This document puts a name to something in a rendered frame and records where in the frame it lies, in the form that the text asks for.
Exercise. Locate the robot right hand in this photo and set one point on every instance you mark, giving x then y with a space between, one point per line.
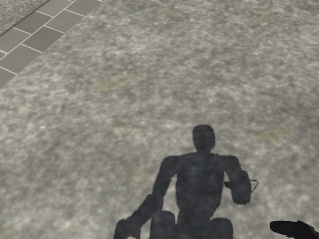
292 229

